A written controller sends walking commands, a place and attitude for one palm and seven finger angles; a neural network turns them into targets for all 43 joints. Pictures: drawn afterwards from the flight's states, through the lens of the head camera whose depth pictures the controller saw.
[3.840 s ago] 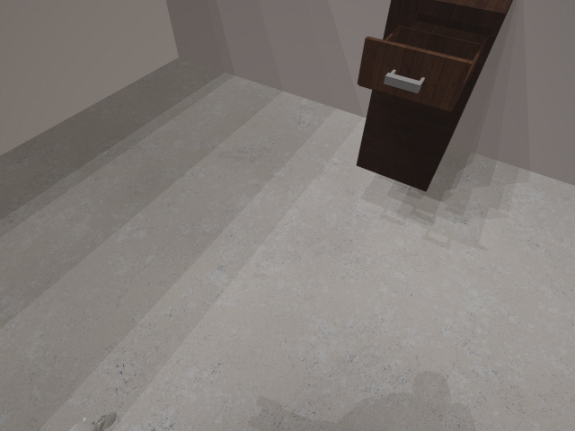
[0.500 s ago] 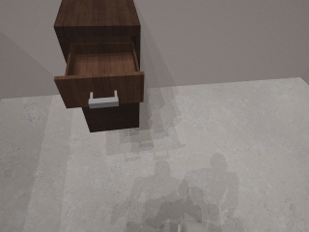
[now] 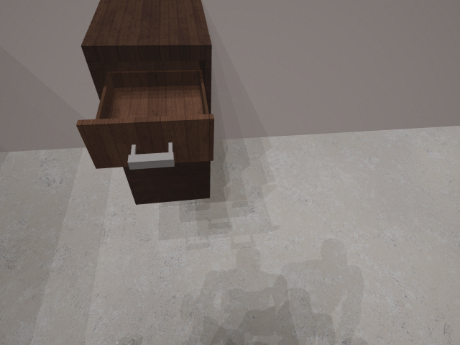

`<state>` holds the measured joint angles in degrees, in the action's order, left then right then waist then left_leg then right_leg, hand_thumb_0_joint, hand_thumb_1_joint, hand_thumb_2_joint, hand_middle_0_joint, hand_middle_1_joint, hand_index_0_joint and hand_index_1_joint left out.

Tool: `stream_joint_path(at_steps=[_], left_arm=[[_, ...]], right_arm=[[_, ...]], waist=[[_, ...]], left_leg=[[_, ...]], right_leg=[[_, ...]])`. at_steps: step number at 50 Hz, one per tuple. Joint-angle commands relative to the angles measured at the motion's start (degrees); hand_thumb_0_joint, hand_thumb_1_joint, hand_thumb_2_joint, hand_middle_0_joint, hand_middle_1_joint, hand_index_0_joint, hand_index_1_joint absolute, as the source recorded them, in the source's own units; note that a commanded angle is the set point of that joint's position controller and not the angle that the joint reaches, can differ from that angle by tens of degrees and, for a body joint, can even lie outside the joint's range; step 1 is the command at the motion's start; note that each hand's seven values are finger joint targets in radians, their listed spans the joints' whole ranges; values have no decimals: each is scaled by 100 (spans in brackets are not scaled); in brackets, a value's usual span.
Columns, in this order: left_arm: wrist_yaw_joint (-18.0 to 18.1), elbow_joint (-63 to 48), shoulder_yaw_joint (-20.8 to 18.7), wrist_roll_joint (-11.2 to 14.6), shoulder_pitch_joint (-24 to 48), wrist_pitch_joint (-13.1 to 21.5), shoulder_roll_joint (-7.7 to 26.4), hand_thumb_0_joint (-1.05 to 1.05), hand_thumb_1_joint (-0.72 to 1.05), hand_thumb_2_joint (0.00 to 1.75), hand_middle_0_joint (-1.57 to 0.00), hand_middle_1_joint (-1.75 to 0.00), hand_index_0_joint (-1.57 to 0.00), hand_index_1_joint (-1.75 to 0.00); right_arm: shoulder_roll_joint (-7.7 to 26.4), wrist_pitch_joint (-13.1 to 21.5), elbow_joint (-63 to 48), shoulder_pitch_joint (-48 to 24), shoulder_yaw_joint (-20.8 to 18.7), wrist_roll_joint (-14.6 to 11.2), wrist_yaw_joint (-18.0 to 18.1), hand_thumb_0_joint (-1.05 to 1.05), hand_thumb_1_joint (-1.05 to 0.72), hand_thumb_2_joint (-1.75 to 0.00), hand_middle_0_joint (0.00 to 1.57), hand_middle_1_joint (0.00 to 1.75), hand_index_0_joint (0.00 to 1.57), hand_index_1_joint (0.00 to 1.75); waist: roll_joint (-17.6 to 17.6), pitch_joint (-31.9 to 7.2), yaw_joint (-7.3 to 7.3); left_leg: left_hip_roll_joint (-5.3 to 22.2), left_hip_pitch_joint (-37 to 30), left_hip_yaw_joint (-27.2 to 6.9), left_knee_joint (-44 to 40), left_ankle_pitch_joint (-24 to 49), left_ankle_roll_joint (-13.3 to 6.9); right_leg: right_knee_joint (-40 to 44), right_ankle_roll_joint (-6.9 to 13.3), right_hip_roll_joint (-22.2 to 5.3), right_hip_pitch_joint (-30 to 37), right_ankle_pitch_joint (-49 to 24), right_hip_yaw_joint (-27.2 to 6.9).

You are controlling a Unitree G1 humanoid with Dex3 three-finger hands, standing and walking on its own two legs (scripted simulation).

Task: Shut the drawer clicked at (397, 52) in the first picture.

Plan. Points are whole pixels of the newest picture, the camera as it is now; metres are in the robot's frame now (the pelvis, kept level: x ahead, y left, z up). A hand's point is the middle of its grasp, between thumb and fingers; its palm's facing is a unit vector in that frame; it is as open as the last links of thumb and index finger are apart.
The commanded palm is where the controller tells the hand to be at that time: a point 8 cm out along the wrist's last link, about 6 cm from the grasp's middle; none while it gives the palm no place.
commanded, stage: turn to face it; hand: left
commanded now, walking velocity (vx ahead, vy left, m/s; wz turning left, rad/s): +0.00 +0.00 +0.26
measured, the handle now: (152, 154) +0.58 +0.22 -0.06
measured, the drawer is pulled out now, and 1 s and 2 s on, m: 0.30 0.30 0.30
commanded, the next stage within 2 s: take the last steps up to it in 0.16 s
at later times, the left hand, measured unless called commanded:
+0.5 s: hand out of the picture -0.04 +0.14 -0.15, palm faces +0.19 -0.96 -0.22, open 7.4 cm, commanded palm none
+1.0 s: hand out of the picture +0.05 +0.20 -0.16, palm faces +0.17 -0.97 -0.15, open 7.4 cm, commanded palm none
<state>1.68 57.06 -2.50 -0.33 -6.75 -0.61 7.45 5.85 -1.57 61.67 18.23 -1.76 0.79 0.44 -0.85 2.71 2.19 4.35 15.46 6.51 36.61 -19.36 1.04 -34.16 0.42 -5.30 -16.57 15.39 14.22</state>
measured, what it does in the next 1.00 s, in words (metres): steps on the spot: right foot, then left foot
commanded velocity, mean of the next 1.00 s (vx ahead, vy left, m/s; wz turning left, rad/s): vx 0.23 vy -0.03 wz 0.07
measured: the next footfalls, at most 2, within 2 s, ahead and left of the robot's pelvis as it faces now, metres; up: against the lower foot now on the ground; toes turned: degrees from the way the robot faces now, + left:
right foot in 0.36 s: +0.03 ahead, -0.13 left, +0.00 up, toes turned +0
left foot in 0.76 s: +0.06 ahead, +0.12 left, +0.00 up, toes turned +17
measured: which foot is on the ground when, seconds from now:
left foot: down 0.00-0.36, up 0.38-0.74, down 0.76-1.00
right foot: down 0.00-0.00, up 0.02-0.34, down 0.36-0.78, up 0.80-1.00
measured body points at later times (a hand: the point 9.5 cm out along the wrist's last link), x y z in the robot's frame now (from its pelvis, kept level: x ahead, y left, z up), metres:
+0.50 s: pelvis -0.01 -0.03 +0.02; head -0.01 -0.05 +0.47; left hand -0.05 +0.19 -0.13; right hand +0.07 -0.27 -0.14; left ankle -0.02 +0.10 -0.67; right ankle -0.01 -0.13 -0.73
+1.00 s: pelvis +0.08 +0.02 +0.02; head +0.09 +0.04 +0.47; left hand +0.04 +0.25 -0.15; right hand +0.09 -0.20 -0.13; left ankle +0.02 +0.11 -0.73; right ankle +0.11 -0.11 -0.65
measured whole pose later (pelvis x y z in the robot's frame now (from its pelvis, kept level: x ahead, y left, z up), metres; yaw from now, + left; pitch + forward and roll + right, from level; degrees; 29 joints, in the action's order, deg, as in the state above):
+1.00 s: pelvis +0.08 +0.02 +0.02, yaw +7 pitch -1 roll +0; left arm -0.7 63.7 -3.7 -1.8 -16.4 0.3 10.7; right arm 6.9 4.1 63.0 18.9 -1.9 1.0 1.9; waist -3.0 2.3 -0.4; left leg 1.7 4.1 10.2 19.3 -14.4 -1.4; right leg -60.0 -1.0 -5.5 -29.4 15.7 4.3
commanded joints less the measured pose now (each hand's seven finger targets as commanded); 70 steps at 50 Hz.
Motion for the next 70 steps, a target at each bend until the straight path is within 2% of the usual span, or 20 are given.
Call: stream_joint_path(at_steps=[1, 8, 13, 16, 18, 20, 25, 32, 36, 37, 39, 43, 48, 56, 60, 61, 62, 63, 65, 70], left_arm=[[15, -489, -205, -69, 21, -126, 462, 0, 90, 90, -20, -30, -20, -30], [-23, -213, -150, -29, -306, -71, 510, 0, 90, 90, -20, -30, -20, -30], [8, -128, -99, -22, -586, -67, 569, 0, 90, 90, -20, -30, -20, -30], [-12, 184, -54, -64, -1276, 49, 589, 0, 90, 90, -20, -30, -20, -30], [2, 231, -139, -168, -1483, 132, 1295, 0, 90, 90, -20, -30, -20, -30], [11, 156, -184, -112, -1494, 175, 1344, 0, 90, 90, -20, -30, -20, -30], [-46, 230, -70, -105, -1516, 374, 855, 0, 90, 90, -20, -30, -20, -30], [-66, 630, -116, -147, -2168, 409, 895, 0, 90, 90, -20, -30, -20, -30], [-85, 727, -130, -85, -1974, 347, 792, 0, 90, 90, -20, -30, -20, -30], [-103, 726, -95, -63, -1946, 327, 642, 0, 90, 90, -20, -30, -20, -30], [-161, 412, -25, -81, -1654, 316, 157, 0, 90, 90, -20, -30, -20, -30], [-243, 437, -119, -137, -1182, 281, 332, 0, 90, 90, -20, -30, -20, -30], [-262, 387, -115, -123, -1047, 150, 279, 0, 90, 90, -20, -30, -20, -30], [-306, -174, -101, -89, 279, 161, 381, 0, 90, 90, -20, -30, -20, -30], [-273, 156, -203, -122, -843, 292, 662, 0, 90, 90, -20, -30, -20, -30], [-227, 401, -294, -145, -1599, 367, 1052, 0, 90, 90, -20, -30, -20, -30], [-153, 524, -469, -135, -2245, 414, 1779, 0, 90, 90, -20, -30, -20, -30], [-113, 471, -427, -11, -2214, 366, 1842, 0, 90, 90, -20, -30, -20, -30], [-99, 173, -323, -18, -1077, 339, 1380, 0, 90, 90, -20, -30, -20, -30], [-57, 157, -87, -64, -642, 441, 661, 0, 90, 90, -20, -30, -20, -30]], right_arm=[[1126, 137, -315, 419, -254, 137, 140, 0, -90, -90, 20, 30, 20, 30], [1174, 193, -373, -20, -265, 58, 188, 0, -90, -90, 20, 30, 20, 30], [1376, 98, -435, -290, -318, 60, 112, 0, -90, -90, 20, 30, 20, 30], [1273, 95, -455, -461, -279, 17, 69, 0, -90, -90, 20, 30, 20, 30], [701, 84, -619, -521, -155, -37, -14, 0, -90, -90, 20, 30, 20, 30], [1024, -14, -742, -984, -236, 83, -71, 0, -90, -90, 20, 30, 20, 30], [833, 84, -417, -546, -255, 102, -166, 0, -90, -90, 20, 30, 20, 30], [595, 230, -597, -1149, -186, 54, -168, 0, -90, -90, 20, 30, 20, 30], [526, 373, -352, -477, -134, 43, -94, 0, -90, -90, 20, 30, 20, 30], [668, 425, -186, -86, -154, 36, -38, 0, -90, -90, 20, 30, 20, 30], [1610, 429, 77, 1180, -399, 102, 64, 0, -90, -90, 20, 30, 20, 30], [826, 538, -35, 470, -175, 57, 165, 0, -90, -90, 20, 30, 20, 30], [793, 640, 52, 619, -123, 30, 187, 0, -90, -90, 20, 30, 20, 30], [960, 550, 240, 900, -206, 120, 123, 0, -90, -90, 20, 30, 20, 30], [1040, 486, 281, 739, -233, 86, 87, 0, -90, -90, 20, 30, 20, 30], [899, 500, 279, 804, -206, 24, 41, 0, -90, -90, 20, 30, 20, 30], [492, 503, 99, 1083, -108, -41, 11, 0, -90, -90, 20, 30, 20, 30], [711, 418, -76, 734, -133, -70, 49, 0, -90, -90, 20, 30, 20, 30], [613, 364, -74, 430, -191, 4, 25, 0, -90, -90, 20, 30, 20, 30], [359, 171, 123, 711, -135, 90, -3, 0, -90, -90, 20, 30, 20, 30]], waist=[[1864, 270, 52], [721, -510, -71], [959, -496, -98], [615, -650, -332], [-1312, -46, -392], [-1535, 632, -526], [-577, 457, -235], [-644, 382, -554], [-560, 140, -245], [-52, -23, -97], [1785, -187, 393], [513, 341, -4], [648, 235, -176], [853, 612, 21], [412, -47, -550], [-175, -546, -871], [-1817, -1325, -953], [-1236, -1195, -935], [-806, -325, -556], [-458, -24, -6]], left_leg=[[1628, 283, -2522, -2530, 1177, -1047], [1174, -1360, -1373, -1725, 3777, -1100], [1083, -926, -1531, -1697, 3184, -1058], [682, -228, -1389, -1446, 864, -680], [-413, 1338, -430, 52, -1007, -89], [-186, 1674, -739, 1538, -874, -134], [45, 1499, -419, 2093, 325, -17], [62, 1229, -105, 574, -102, -34], [-169, -518, 260, -968, 471, -91], [-48, -1285, 112, -1318, 394, -114], [2036, -2232, -2616, -2505, -797, -922], [1679, -1275, -1701, -2722, 620, -967], [1290, -1350, -694, -2593, 2530, -927], [1348, -1227, -455, -2471, 2239, -899], [970, -777, -73, -904, 2812, -573], [674, 122, 125, 379, 2117, -373], [-173, 1466, 360, 2345, -1075, -99], [-104, 1539, -360, 3303, -1587, -204], [306, 1678, -633, 3798, -686, -235], [393, 899, -405, 2583, 223, 3]], right_leg=[[-1582, -218, 90, -863, 1473, -822], [-1732, -389, 120, -1126, 1116, -1164], [-628, -328, 283, -331, 923, -1075], [1065, -315, 288, 969, -70, -986], [2496, 293, -1299, 1310, 1788, -3020], [3246, 686, -1707, 123, 3143, -3824], [2688, 520, -999, 431, 1027, -2073], [2572, 840, -1188, 937, 608, -2055], [1838, 579, -766, 226, 592, -1591], [1307, 420, -523, -174, 608, -1398], [-1362, 3, 332, -1887, 1596, -499], [-2923, 24, -227, -2052, 445, -1286], [-2651, -160, -185, -1958, -117, -1136], [-661, -67, -109, -1518, -204, -858], [411, 112, 372, 715, -570, -493], [583, 308, -155, 2115, -565, -1123], [1261, 894, -1872, 3283, -1010, -3417], [1826, 1195, -2224, 2579, -952, -3865], [2261, 1071, -1884, 1054, 854, -3314], [2453, 759, -1087, -197, -645, -1506]])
